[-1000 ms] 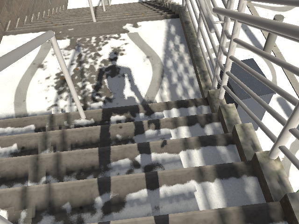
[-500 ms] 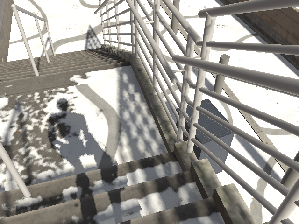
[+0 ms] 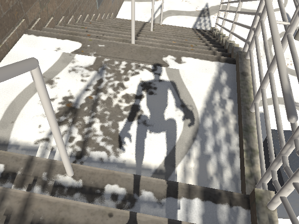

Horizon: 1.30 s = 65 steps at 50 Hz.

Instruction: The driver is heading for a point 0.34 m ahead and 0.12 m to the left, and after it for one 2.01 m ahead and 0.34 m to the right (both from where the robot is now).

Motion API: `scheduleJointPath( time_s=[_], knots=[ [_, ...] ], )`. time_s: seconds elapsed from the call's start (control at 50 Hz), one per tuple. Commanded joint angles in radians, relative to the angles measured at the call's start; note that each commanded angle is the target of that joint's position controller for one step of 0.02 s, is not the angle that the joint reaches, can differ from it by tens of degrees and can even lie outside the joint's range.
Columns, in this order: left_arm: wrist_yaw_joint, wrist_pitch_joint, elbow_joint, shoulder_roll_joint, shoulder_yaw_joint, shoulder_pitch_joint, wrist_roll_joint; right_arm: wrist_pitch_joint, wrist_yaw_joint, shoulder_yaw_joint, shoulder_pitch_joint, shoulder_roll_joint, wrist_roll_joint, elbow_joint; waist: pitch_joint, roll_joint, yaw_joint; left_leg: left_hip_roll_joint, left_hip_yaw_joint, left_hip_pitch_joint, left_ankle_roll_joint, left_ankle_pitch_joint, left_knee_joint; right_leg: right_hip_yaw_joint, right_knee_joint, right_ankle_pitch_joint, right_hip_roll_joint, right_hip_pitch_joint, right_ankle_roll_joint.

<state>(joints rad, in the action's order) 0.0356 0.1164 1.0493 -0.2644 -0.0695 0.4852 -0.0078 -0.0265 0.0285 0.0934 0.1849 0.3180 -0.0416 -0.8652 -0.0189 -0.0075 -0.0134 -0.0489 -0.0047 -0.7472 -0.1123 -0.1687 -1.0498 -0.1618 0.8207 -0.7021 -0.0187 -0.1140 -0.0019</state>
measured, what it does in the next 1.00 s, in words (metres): goes down: left foot 0.17 m lower, then right foot 0.16 m lower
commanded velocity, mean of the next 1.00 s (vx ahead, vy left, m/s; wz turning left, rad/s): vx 0.37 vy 0.00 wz -0.16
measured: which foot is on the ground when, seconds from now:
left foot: up 0.00-0.10, down 0.12-0.46, up 0.48-0.80, down 0.82-1.00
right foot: down 0.00-0.12, up 0.14-0.46, down 0.48-0.86, up 0.88-1.00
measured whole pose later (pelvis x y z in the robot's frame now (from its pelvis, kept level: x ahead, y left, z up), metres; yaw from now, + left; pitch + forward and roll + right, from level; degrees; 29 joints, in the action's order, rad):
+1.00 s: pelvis +0.52 +0.04 -0.28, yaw -12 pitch +4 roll +0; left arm -0.03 0.04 0.71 -0.31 -0.04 0.29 -0.08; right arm -0.06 0.00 0.06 0.19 0.27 -0.02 -0.67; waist 0.07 0.04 0.02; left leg -0.01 -0.09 -0.38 -0.06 0.34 -0.65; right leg 0.12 1.38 -0.47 -0.10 -0.74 0.10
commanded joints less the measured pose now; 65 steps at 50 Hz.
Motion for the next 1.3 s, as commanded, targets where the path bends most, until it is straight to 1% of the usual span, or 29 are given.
scheduleJointPath(
  time_s=[0.02,0.1,0.14,0.16,0.18,0.22,0.26,0.28,0.3,0.34,0.36,0.38,0.4,0.42,0.46,0.48,0.5,0.52,0.54,0.6,0.7,0.74,0.82,0.88,0.9,0.98,1.14,1.26,1.3],
  knots=[
    [0.017,0.054,-0.056,0.026,0.032,-0.198,0.019,-0.029,0.052,-0.045,0.059,-0.128,0.034,0.022,-0.088,0.021,0.111,0.068,-0.125,0.627,-0.004,-0.588,0.303,-0.037,-0.095,0.431,0.153,-0.610,-0.001],
    [0.017,-0.016,-0.003,-0.125,0.012,-0.004,-0.021,0.023,0.006,-0.011,0.200,0.024,-0.021,-0.034,-0.030,0.009,0.123,0.196,-0.245,0.822,-0.075,0.027,0.419,-0.057,0.505,1.160,0.226,-0.349,-0.011],
    [0.028,-0.057,-0.038,-0.107,-0.001,-0.184,-0.063,0.015,-0.010,0.031,0.434,0.153,0.035,-0.103,-0.059,-0.075,0.310,0.015,0.078,1.007,-0.234,-0.044,0.531,-0.030,1.301,-0.033,0.034,-0.693,-0.030],
    [0.029,-0.033,-0.154,-0.050,0.009,-0.078,-0.023,0.008,-0.028,0.022,0.419,0.228,0.028,-0.108,0.061,-0.257,0.154,-0.161,0.262,1.263,-0.274,-0.923,0.231,0.111,1.267,-0.055,0.090,-0.941,0.022],
    [0.007,-0.017,-0.179,-0.111,0.012,-0.089,-0.051,0.014,-0.041,0.018,0.435,0.188,0.039,-0.090,0.135,-0.017,0.182,-0.212,0.450,1.321,-0.311,-0.617,0.330,0.216,0.981,0.071,0.138,-1.050,0.029],
    [-0.002,-0.021,-0.151,-0.111,-0.003,-0.098,-0.070,0.016,-0.052,0.009,0.211,0.134,0.002,-0.024,0.046,0.081,0.063,-0.306,0.670,0.899,-0.375,-0.065,0.444,0.273,0.726,0.084,0.156,-0.967,0.057],
    [0.011,-0.075,-0.112,-0.087,-0.009,-0.050,-0.076,-0.008,-0.047,-0.005,0.111,0.120,0.007,-0.003,-0.041,0.195,-0.040,-0.268,0.507,0.383,-0.308,-0.446,0.444,0.200,0.370,0.312,0.143,-0.566,0.087],
    [-0.081,-0.047,-0.150,0.071,0.079,-0.063,-0.085,-0.095,0.053,-0.062,0.113,0.053,-0.102,-0.003,0.013,0.052,-0.055,-0.192,0.276,0.085,-0.277,-0.238,0.387,0.291,0.393,0.647,0.199,-0.402,0.102],
    [-0.105,-0.039,-0.154,0.056,0.076,-0.051,-0.109,-0.128,0.051,-0.072,0.086,-0.020,-0.075,0.017,-0.031,0.074,-0.044,-0.114,0.217,-0.007,-0.190,-0.061,0.344,0.299,0.217,0.925,0.212,-0.369,0.099],
    [-0.110,-0.032,-0.107,0.005,0.059,-0.046,-0.091,-0.141,0.027,-0.059,0.092,0.064,-0.079,0.060,0.019,0.127,-0.033,0.114,-0.074,-0.192,-0.008,0.416,0.187,0.166,-0.043,1.251,0.099,0.021,0.088],
    [-0.058,-0.052,-0.084,0.019,0.042,0.009,-0.002,-0.092,-0.009,-0.044,0.118,0.026,0.104,-0.028,0.131,0.072,-0.068,0.042,-0.023,0.163,-0.048,0.225,0.230,0.035,-0.146,1.248,-0.047,-0.070,0.025],
    [-0.036,-0.072,-0.122,0.025,0.051,-0.120,0.002,-0.053,-0.031,-0.060,0.218,0.003,0.133,-0.043,0.062,-0.014,0.028,-0.012,0.043,0.185,-0.030,0.088,0.175,0.086,-0.141,1.148,-0.004,-0.103,-0.010],
    [-0.089,-0.054,-0.142,-0.115,0.019,-0.210,-0.098,-0.094,0.022,-0.081,0.203,0.089,-0.051,0.030,-0.228,-0.012,-0.007,-0.063,0.123,0.135,0.072,0.152,0.061,0.214,-0.218,0.857,0.127,-0.263,0.036],
    [-0.106,-0.043,-0.082,-0.112,0.000,0.047,-0.107,-0.105,0.048,-0.048,0.137,0.150,-0.095,0.058,-0.084,-0.038,-0.092,-0.063,0.086,0.145,0.043,-0.025,-0.036,0.056,-0.053,0.839,0.015,-0.088,0.048],
    [-0.073,-0.034,0.130,-0.083,-0.032,0.718,-0.121,-0.110,0.068,-0.022,-0.226,0.204,-0.055,0.194,0.002,0.277,-0.427,0.079,-0.008,0.080,0.203,0.025,-0.849,0.081,-0.366,1.131,0.049,0.270,-0.085],
    [-0.049,-0.024,0.112,-0.096,-0.040,0.608,-0.152,-0.104,0.115,-0.075,-0.101,-0.032,-0.044,0.163,0.029,0.323,-0.294,0.200,-0.018,-0.135,0.189,0.960,-1.094,0.284,-0.391,1.315,0.124,0.357,-0.214],
    [-0.060,-0.002,-0.083,-0.314,-0.064,0.259,-0.084,-0.085,0.116,-0.101,0.122,-0.174,-0.027,0.209,0.174,0.103,-0.028,0.214,0.097,-0.268,0.221,0.896,-1.117,0.685,-0.192,2.044,0.272,0.404,-0.462],
    [-0.072,0.002,-0.160,-0.318,-0.073,0.086,-0.121,-0.064,0.078,-0.075,0.160,-0.045,0.024,0.270,0.168,0.027,-0.013,0.173,0.163,-0.424,0.258,0.936,-1.201,0.830,-0.155,2.075,0.407,0.360,-0.610],
    [-0.070,0.016,-0.209,-0.226,-0.048,-0.056,-0.094,-0.048,0.050,-0.075,0.113,0.012,0.046,0.324,0.134,-0.004,-0.018,0.102,0.196,-0.490,0.226,0.860,-1.114,0.856,-0.222,1.611,0.422,0.175,-0.564],
    [-0.053,0.018,-0.210,0.076,0.066,-0.083,-0.034,-0.030,-0.012,-0.111,0.116,-0.078,-0.054,0.296,0.047,-0.059,0.078,-0.084,0.153,-0.252,0.230,0.472,-0.553,0.668,-0.303,1.287,0.168,-0.327,-0.350],
    [-0.062,0.022,-0.268,-0.187,0.002,-0.035,-0.045,0.001,0.029,-0.087,-0.009,-0.015,-0.022,0.316,0.138,0.073,0.031,0.012,-0.036,0.241,0.240,0.357,-0.091,0.579,-0.261,1.073,0.013,-0.504,-0.252],
    [-0.077,0.018,-0.317,-0.183,-0.006,-0.094,-0.080,-0.012,0.007,-0.059,0.050,0.033,-0.042,0.287,0.189,0.039,0.052,0.058,0.017,0.307,0.220,0.302,-0.157,0.654,-0.121,1.178,0.058,-0.392,-0.243],
    [-0.062,-0.002,-0.244,-0.095,-0.017,0.114,-0.002,-0.024,-0.051,-0.066,-0.234,-0.026,0.038,0.375,0.144,0.143,-0.123,0.031,0.142,-0.110,0.148,0.519,0.266,0.940,-0.026,1.236,0.177,0.187,-0.291],
    [-0.088,-0.035,-0.394,0.032,0.046,-0.062,-0.049,-0.044,-0.055,0.002,0.118,0.132,0.003,0.272,0.423,-0.210,0.080,-0.340,0.594,1.017,-0.414,-0.501,0.501,0.517,0.257,0.361,-0.180,-0.745,0.009],
    [-0.073,-0.059,-0.452,-0.072,0.016,-0.166,-0.031,-0.053,-0.036,0.009,0.179,0.133,-0.043,0.249,0.279,-0.109,0.128,-0.434,0.683,1.065,-0.422,-0.409,0.543,0.419,0.472,-0.045,-0.192,-1.005,0.084],
    [-0.074,-0.083,-0.355,-0.060,0.044,-0.074,-0.091,-0.045,-0.028,-0.025,-0.094,-0.023,0.041,0.289,0.122,-0.044,-0.017,-0.231,0.184,0.524,-0.179,-0.238,0.596,0.252,0.679,0.293,-0.006,-0.762,0.133],
    [-0.167,-0.068,-0.446,-0.096,0.020,-0.285,-0.094,-0.099,-0.105,0.014,-0.056,0.139,-0.017,0.260,0.074,-0.066,0.048,-0.240,-0.109,0.502,-0.072,0.161,0.654,0.117,0.371,0.447,0.105,-0.574,0.073],
    [-0.108,-0.050,-0.433,-0.090,0.003,-0.299,-0.069,-0.117,-0.096,0.068,0.009,0.228,-0.010,0.250,0.053,-0.121,0.095,-0.359,-0.080,0.625,-0.047,0.080,0.574,0.009,0.011,0.329,0.039,-0.410,0.012],
    [-0.090,-0.029,-0.386,-0.147,-0.037,-0.138,-0.045,-0.108,-0.064,0.061,-0.049,0.198,-0.029,0.240,0.139,0.012,-0.018,-0.272,-0.161,0.522,0.041,0.183,0.293,0.035,-0.292,0.752,-0.024,-0.082,-0.097]
  ],
)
